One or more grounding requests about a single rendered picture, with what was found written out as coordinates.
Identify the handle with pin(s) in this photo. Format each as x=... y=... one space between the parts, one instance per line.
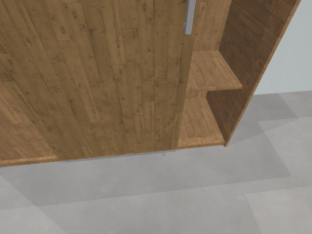
x=190 y=9

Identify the wardrobe door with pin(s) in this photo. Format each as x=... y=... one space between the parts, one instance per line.
x=19 y=138
x=98 y=77

